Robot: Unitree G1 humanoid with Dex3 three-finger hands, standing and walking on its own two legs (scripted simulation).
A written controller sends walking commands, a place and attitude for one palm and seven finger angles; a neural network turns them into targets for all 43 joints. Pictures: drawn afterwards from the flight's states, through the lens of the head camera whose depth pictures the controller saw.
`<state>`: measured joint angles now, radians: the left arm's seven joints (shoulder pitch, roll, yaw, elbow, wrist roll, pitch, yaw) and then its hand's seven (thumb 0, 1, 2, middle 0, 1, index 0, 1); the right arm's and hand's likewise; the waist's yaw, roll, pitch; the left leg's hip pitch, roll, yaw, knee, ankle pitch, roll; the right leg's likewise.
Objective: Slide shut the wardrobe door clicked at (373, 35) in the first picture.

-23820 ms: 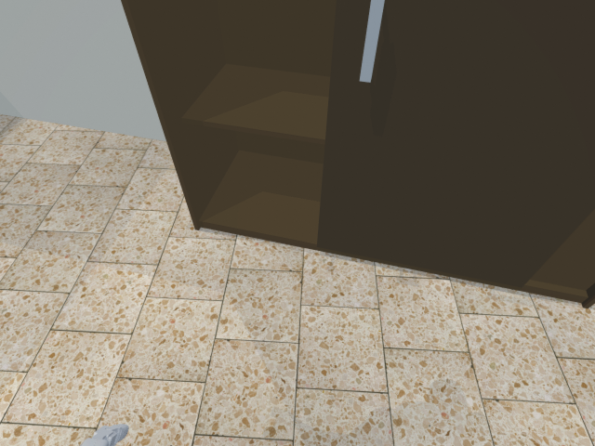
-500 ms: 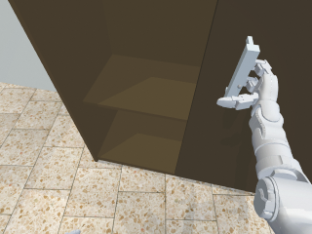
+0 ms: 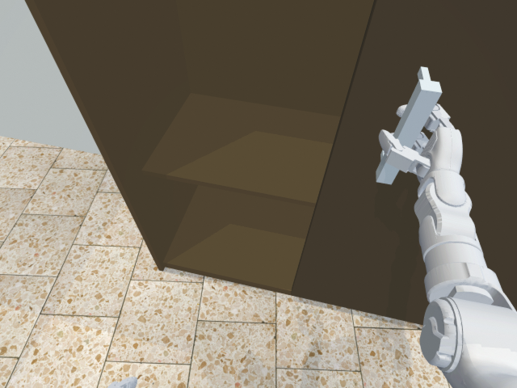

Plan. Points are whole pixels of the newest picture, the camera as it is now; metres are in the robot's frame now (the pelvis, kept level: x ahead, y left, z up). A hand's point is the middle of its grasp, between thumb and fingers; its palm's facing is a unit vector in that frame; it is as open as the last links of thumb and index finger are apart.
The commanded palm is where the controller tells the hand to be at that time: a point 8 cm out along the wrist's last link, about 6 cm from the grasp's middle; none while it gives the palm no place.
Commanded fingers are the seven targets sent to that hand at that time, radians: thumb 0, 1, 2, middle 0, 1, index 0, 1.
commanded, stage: grip the handle and tug to test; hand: right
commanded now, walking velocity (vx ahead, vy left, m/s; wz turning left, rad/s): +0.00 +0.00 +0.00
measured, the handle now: (402, 129) +0.51 -0.16 +0.15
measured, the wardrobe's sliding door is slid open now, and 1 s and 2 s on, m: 0.53 0.54 0.51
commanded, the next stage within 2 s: tug the door sideways, standing still in 0.84 s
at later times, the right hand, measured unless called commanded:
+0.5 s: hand (389, 148) +0.46 -0.13 +0.15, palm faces +0.11 +0.99 +0.01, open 5.8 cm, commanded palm +0.42 -0.19 +0.15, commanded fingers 0.00 -0.90 -0.90 0.45 1.40 0.45 1.40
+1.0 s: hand (391, 151) +0.45 -0.13 +0.15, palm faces +0.09 +1.00 +0.01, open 6.2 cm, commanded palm +0.42 -0.17 +0.15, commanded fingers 0.00 -0.90 -0.90 0.45 1.40 0.45 1.40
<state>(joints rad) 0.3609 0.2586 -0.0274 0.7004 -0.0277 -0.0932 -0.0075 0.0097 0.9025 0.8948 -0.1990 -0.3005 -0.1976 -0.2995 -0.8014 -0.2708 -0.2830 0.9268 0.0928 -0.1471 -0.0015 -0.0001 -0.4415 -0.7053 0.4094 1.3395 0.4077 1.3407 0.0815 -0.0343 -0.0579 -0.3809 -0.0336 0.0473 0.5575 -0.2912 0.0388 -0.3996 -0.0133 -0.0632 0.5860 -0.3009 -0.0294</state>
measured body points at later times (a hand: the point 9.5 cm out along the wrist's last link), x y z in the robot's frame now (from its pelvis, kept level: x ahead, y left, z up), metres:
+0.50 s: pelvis +0.00 +0.00 +0.00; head +0.03 +0.02 +0.45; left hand +0.06 +0.26 -0.12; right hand +0.45 -0.19 +0.15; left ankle -0.01 +0.09 -0.73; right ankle +0.00 -0.10 -0.73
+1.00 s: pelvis +0.04 +0.00 +0.01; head +0.06 +0.01 +0.46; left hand +0.13 +0.25 -0.10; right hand +0.44 -0.19 +0.15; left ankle -0.01 +0.09 -0.73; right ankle +0.00 -0.10 -0.73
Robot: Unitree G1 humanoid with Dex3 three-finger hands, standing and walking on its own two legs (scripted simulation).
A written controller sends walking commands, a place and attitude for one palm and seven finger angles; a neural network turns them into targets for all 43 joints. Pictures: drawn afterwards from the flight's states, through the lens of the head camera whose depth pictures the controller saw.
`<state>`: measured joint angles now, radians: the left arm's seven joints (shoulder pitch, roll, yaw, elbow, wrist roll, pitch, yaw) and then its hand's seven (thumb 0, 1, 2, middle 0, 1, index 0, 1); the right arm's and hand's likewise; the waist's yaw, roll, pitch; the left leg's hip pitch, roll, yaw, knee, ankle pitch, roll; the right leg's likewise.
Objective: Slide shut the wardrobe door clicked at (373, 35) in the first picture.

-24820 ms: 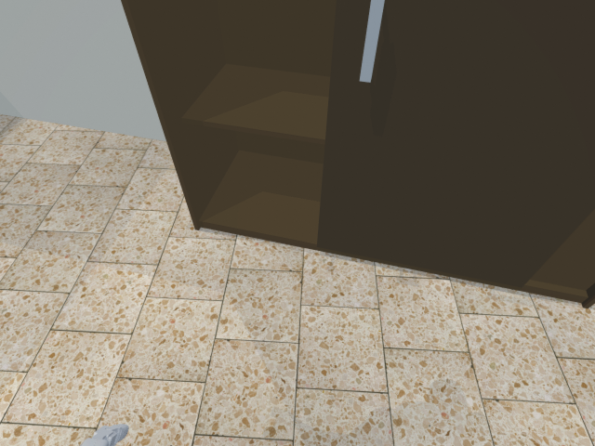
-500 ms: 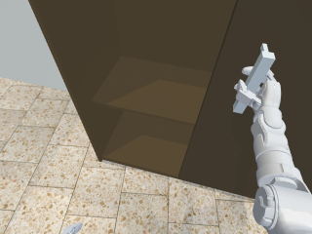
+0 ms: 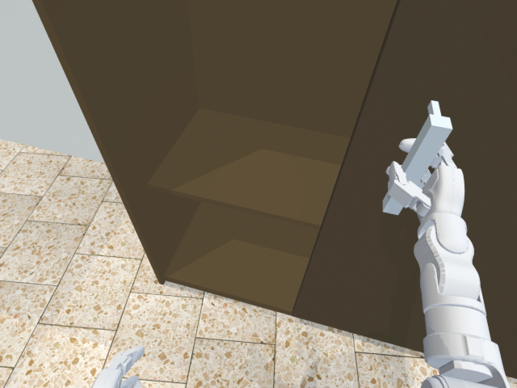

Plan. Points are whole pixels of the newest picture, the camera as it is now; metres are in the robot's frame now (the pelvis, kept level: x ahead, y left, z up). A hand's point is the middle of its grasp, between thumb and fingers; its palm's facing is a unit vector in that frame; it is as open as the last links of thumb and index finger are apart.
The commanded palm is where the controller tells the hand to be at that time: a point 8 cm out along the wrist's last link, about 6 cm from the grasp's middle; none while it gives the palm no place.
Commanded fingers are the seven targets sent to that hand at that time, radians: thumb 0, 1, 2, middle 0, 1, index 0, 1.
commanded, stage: tug the door sideways, standing still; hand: right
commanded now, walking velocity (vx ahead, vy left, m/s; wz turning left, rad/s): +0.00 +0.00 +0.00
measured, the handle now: (410, 160) +0.46 -0.18 +0.14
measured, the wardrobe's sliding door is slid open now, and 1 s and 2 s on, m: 0.54 0.51 0.25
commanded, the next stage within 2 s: step sideways, sliding the door along in 0.28 s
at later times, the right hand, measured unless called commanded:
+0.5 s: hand (394, 183) +0.41 -0.15 +0.14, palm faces +0.17 +0.98 -0.11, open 6.4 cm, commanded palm +0.39 -0.17 +0.15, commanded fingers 0.00 -0.90 -0.90 0.45 1.40 0.45 1.40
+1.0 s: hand (374, 180) +0.41 -0.12 +0.13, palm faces +0.25 +0.96 -0.12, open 6.6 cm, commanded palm +0.40 -0.10 +0.15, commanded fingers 0.00 -0.90 -0.90 0.45 1.40 0.45 1.40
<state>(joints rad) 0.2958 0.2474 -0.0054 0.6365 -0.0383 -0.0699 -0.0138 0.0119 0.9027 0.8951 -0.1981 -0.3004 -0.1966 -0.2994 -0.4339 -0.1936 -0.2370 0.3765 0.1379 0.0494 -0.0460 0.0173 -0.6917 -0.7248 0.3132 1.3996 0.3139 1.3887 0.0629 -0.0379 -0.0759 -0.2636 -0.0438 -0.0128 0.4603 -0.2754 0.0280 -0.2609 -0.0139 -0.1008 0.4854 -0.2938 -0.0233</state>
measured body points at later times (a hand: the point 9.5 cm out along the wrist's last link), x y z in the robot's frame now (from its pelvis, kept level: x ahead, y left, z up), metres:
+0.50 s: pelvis -0.02 +0.00 -0.01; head +0.02 +0.01 +0.44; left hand +0.13 +0.21 -0.14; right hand +0.39 -0.20 +0.15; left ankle -0.04 +0.10 -0.74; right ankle -0.05 -0.10 -0.74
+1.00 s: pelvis +0.00 +0.08 -0.02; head +0.08 +0.06 +0.43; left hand +0.19 +0.28 -0.14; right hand +0.39 -0.17 +0.14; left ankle +0.03 +0.16 -0.70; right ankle -0.03 -0.06 -0.74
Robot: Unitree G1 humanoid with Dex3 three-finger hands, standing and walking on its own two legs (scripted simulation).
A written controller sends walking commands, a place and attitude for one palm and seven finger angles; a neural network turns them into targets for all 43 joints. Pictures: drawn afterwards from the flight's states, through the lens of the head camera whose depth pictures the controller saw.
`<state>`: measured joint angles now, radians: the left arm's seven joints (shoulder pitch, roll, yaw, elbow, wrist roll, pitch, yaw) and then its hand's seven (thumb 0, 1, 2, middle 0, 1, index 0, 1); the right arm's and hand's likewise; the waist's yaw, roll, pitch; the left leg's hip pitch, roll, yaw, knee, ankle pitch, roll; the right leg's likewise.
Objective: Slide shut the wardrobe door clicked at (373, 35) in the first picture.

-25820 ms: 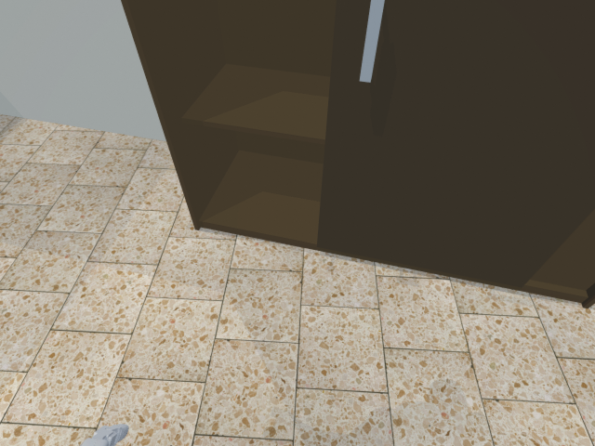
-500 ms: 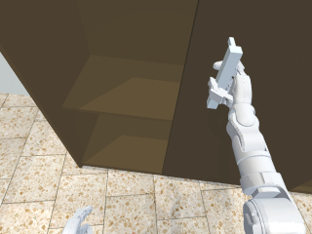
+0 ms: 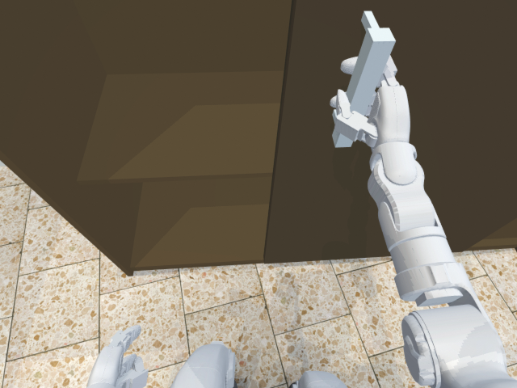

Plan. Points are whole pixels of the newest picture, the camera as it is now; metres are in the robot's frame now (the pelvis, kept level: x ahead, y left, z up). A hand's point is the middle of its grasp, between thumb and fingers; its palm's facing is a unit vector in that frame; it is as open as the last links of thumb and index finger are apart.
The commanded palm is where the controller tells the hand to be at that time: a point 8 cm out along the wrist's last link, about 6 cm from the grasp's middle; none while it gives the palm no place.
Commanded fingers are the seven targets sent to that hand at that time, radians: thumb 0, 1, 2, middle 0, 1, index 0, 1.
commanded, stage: step sideways, sliding the door along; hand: right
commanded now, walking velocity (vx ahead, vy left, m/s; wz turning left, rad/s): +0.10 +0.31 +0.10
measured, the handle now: (353, 86) +0.50 -0.13 +0.16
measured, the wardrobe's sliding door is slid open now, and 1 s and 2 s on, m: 0.51 0.25 0.00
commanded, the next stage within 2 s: none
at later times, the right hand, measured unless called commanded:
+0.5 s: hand (273, 116) +0.45 -0.01 +0.15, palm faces +0.18 +0.98 -0.13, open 6.5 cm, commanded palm +0.42 +0.01 +0.16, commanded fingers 0.00 -0.90 -0.90 0.45 1.40 0.45 1.40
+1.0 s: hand (158, 122) +0.43 +0.15 +0.15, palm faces -0.01 +1.00 -0.07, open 6.6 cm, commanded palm +0.41 +0.13 +0.15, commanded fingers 0.00 -0.90 -0.90 0.45 1.40 0.45 1.40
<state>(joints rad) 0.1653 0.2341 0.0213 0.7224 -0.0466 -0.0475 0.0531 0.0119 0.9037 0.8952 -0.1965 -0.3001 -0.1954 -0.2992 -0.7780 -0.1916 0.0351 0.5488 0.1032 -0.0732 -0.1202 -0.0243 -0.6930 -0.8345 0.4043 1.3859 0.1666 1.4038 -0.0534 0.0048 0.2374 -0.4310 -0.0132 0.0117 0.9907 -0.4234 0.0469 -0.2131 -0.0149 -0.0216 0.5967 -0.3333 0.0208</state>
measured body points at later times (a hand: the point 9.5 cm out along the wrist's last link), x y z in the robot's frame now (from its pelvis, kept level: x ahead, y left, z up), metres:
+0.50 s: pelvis +0.05 +0.14 +0.00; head +0.16 +0.15 +0.43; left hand +0.30 +0.34 -0.12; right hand +0.43 -0.06 +0.15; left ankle +0.13 +0.25 -0.72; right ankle +0.00 -0.10 -0.70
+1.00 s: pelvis +0.04 +0.23 +0.00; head +0.14 +0.23 +0.44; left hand +0.27 +0.42 -0.11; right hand +0.42 +0.09 +0.15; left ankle +0.07 +0.33 -0.68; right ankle +0.04 +0.03 -0.72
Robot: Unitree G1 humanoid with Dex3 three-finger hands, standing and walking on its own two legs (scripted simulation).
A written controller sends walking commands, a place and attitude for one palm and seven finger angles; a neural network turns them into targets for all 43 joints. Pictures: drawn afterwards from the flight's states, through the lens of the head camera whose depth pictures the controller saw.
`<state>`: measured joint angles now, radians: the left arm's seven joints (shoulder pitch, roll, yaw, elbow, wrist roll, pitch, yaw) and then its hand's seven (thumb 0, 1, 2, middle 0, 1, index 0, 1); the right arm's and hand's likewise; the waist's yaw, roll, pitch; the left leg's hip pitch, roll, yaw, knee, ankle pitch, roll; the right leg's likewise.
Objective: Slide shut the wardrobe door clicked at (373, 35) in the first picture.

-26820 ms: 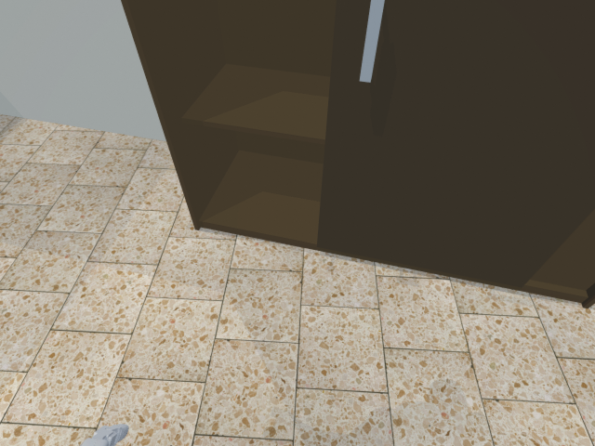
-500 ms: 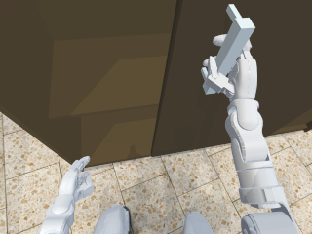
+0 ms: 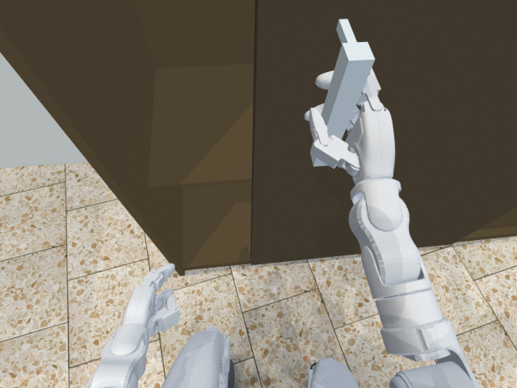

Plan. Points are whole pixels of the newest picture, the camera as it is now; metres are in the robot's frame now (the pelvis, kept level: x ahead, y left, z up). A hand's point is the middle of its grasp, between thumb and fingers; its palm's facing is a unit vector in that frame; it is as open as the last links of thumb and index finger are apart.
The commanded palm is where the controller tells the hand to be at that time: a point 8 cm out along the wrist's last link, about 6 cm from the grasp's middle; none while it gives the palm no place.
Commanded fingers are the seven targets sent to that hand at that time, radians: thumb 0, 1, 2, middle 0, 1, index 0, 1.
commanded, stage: step sideways, sliding the door along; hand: right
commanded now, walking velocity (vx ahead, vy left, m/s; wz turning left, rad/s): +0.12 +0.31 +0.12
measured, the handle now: (331, 102) +0.45 -0.09 +0.15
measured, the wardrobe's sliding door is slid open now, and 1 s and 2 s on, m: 0.25 0.00 0.00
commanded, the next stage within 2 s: stop walking and hold the door there in 1.24 s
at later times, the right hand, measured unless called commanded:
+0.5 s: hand (188, 150) +0.37 +0.09 +0.15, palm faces -0.03 +0.99 -0.13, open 6.7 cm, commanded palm +0.36 +0.08 +0.15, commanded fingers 0.00 -0.90 -0.90 0.45 1.40 0.45 1.40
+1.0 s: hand (96, 148) +0.37 +0.19 +0.15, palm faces +0.25 +0.97 -0.07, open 6.8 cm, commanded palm +0.34 +0.22 +0.16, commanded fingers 0.00 -0.90 -0.90 0.45 1.40 0.45 1.40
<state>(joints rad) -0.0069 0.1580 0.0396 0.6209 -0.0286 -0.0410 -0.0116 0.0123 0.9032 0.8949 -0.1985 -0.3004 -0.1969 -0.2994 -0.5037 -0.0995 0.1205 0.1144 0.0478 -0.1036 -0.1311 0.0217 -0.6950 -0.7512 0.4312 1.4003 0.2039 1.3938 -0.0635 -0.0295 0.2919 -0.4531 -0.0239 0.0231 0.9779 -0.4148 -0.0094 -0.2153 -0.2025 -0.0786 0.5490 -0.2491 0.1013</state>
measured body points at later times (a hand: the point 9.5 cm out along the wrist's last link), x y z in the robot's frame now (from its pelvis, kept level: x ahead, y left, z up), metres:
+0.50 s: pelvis -0.04 +0.16 +0.00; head +0.01 +0.18 +0.44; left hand +0.10 +0.39 -0.13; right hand +0.37 +0.04 +0.16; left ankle -0.04 +0.29 -0.71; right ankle -0.01 -0.06 -0.73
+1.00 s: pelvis -0.07 +0.36 -0.01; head -0.04 +0.37 +0.44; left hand +0.06 +0.58 -0.14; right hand +0.35 +0.14 +0.16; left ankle -0.06 +0.47 -0.73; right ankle -0.05 +0.12 -0.72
